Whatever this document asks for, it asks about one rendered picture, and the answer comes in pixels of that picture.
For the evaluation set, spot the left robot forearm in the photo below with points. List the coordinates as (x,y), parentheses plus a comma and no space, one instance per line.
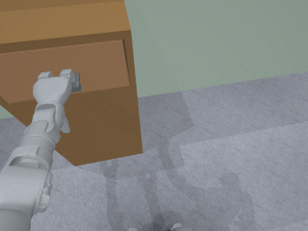
(40,138)

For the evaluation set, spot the robot left upper arm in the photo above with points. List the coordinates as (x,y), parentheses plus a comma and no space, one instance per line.
(24,192)

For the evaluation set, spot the cabinet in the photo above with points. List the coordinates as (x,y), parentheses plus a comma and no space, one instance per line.
(104,124)

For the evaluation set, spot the robot left hand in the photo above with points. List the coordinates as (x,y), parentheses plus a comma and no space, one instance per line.
(57,89)

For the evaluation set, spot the handle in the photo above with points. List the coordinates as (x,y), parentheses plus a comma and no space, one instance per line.
(76,86)

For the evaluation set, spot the drawer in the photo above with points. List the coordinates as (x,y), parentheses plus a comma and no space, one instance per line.
(101,65)

